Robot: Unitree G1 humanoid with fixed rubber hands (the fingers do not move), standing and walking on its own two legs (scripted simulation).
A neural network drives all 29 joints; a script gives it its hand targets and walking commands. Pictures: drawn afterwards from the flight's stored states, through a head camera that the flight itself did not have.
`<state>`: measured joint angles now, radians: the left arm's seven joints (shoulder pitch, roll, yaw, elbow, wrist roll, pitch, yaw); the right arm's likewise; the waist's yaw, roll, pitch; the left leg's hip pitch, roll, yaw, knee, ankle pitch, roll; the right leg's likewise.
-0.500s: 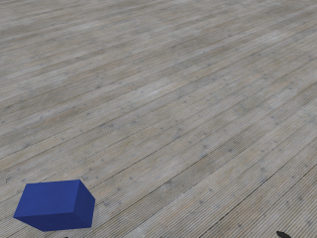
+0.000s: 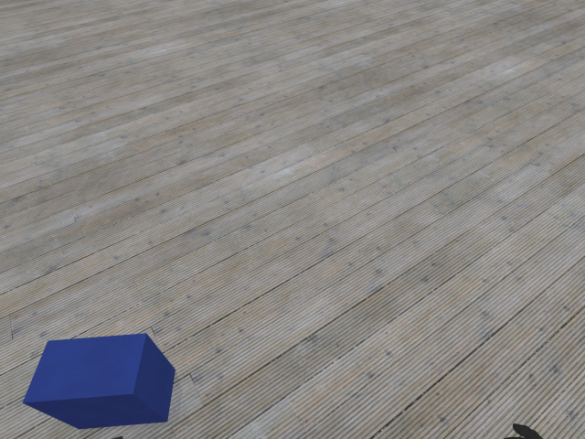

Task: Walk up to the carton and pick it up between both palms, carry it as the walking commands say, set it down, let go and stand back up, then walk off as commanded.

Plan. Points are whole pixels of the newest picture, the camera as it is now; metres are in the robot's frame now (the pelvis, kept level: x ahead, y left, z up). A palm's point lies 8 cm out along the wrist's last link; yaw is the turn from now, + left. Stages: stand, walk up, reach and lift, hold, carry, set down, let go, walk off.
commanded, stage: stand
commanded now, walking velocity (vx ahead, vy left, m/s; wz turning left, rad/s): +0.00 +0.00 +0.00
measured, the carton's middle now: (111, 383) +0.41 +0.60 -0.63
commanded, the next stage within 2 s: walk off in 0.72 s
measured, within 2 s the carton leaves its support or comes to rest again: neither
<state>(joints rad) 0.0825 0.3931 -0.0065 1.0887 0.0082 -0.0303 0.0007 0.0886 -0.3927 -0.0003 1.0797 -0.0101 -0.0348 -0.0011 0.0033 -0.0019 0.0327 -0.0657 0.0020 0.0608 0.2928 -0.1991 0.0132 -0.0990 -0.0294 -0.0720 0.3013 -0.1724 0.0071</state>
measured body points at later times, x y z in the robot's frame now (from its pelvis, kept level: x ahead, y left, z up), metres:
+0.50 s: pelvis +0.00 +0.00 +0.00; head +0.01 +0.00 +0.45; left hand +0.11 +0.31 -0.12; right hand +0.11 -0.32 -0.12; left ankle -0.02 +0.11 -0.75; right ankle -0.01 -0.12 -0.75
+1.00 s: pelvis +0.01 -0.01 +0.00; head +0.00 -0.01 +0.45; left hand +0.09 +0.30 -0.13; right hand +0.09 -0.31 -0.13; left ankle -0.03 +0.11 -0.75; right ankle -0.01 -0.12 -0.75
